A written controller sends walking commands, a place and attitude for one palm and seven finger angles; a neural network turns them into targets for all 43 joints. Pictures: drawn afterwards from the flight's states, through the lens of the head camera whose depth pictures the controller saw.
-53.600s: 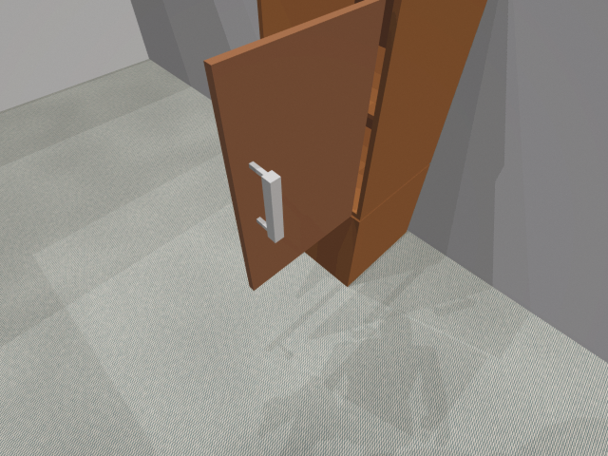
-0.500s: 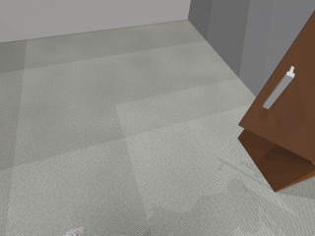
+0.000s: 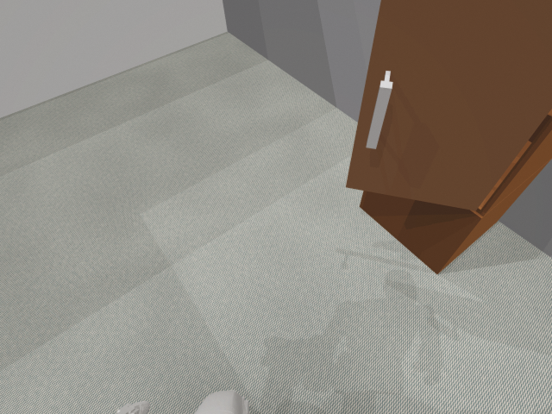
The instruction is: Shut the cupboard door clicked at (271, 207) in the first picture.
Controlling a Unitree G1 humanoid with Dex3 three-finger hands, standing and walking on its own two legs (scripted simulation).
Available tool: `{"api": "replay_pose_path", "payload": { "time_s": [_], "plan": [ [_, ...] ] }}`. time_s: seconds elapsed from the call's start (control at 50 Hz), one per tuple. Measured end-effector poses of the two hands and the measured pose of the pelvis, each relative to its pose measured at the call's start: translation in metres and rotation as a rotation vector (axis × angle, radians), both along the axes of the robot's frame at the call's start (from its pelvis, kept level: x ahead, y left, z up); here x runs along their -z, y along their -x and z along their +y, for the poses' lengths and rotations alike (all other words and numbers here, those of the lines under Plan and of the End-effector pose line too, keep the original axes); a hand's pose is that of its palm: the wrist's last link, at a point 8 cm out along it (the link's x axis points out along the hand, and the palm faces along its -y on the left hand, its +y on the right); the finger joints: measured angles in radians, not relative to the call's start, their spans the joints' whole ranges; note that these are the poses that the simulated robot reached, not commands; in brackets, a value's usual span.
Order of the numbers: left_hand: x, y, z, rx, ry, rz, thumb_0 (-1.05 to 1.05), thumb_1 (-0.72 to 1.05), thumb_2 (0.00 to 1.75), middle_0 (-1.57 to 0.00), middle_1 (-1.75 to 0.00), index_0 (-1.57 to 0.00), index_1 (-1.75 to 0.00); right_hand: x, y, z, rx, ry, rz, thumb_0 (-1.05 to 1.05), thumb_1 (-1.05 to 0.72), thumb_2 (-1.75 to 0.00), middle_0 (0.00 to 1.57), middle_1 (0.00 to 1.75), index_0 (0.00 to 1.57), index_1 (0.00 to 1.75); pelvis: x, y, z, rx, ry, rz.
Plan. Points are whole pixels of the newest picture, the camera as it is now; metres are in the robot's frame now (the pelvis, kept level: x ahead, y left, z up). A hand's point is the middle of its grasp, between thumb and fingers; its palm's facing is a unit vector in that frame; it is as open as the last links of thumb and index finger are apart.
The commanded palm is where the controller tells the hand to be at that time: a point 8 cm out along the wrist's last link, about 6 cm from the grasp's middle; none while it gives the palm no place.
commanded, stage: turn to face it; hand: left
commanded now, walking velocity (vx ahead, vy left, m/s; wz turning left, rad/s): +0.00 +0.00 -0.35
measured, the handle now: (379, 111) +0.73 -0.20 -0.02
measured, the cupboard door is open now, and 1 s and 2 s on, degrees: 38 38 38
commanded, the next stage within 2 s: take the last steps up to it in 0.30 s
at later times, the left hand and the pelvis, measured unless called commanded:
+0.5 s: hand out of the picture +0.13 +0.20 -0.16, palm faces -0.17 -0.96 -0.22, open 7.4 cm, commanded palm none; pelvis +0.02 +0.01 +0.01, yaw -11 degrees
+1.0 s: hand (210, 403) +0.16 +0.14 -0.20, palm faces -0.26 -0.96 -0.12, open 7.4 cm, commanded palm none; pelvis +0.13 -0.04 -0.01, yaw -18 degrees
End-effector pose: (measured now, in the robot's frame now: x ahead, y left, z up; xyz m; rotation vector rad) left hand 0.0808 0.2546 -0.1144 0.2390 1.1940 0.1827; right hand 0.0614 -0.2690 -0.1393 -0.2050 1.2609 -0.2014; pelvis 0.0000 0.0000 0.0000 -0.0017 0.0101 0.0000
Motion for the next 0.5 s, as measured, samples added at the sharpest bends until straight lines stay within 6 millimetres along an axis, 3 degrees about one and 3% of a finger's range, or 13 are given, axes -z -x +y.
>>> {"api": "replay_pose_path", "payload": {
  "time_s": [0.1, 0.22, 0.38, 0.5],
  "plan": [
    [0.006, -0.003, -0.006, 0.034, 0.037, 0.027, 0.01, 0.9, 0.9, -0.2, -0.3, -0.2, -0.3, -0.015, -0.005, 0.003, 0.025, 0.016, -0.043, 0.01, -0.9, -0.9, 0.2, 0.3, 0.2, 0.3, -0.005, -0.003, 0.003, 0.04, -0.007, 0.009],
    [0.028, -0.015, 0.005, 0.057, 0.085, 0.044, 0.01, 0.9, 0.9, -0.2, -0.3, -0.21, -0.3, -0.022, -0.003, 0.022, 0.052, 0.051, -0.081, 0.01, -0.9, -0.9, 0.2, 0.3, 0.2, 0.3, 0.003, -0.009, 0.02, 0.088, 0.013, 0.013],
    [0.02, -0.036, 0.01, 0.105, 0.087, 0.061, 0.01, 0.9, 0.9, -0.2, -0.3, -0.2, -0.3, -0.027, 0.036, 0.047, 0.101, 0.022, 0.001, 0.0, -0.9, -0.9, 0.2, 0.3, 0.21, 0.3, -0.009, -0.013, 0.023, 0.145, 0.019, 0.01],
    [0.011, -0.052, -0.008, 0.172, 0.06, 0.065, 0.01, 0.9, 0.9, -0.2, -0.3, -0.2, -0.3, -0.012, 0.069, 0.045, 0.188, -0.036, 0.056, 0.0, -0.9, -0.9, 0.2, 0.3, 0.21, 0.3, -0.008, -0.015, 0.011, 0.188, 0.021, 0.01]
  ]
}}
